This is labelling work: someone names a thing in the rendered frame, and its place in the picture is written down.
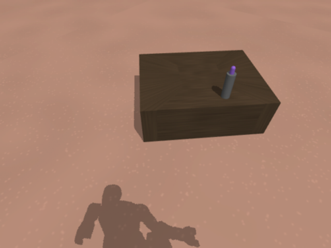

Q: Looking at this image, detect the bottle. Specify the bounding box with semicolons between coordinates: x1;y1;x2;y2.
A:
221;66;237;99

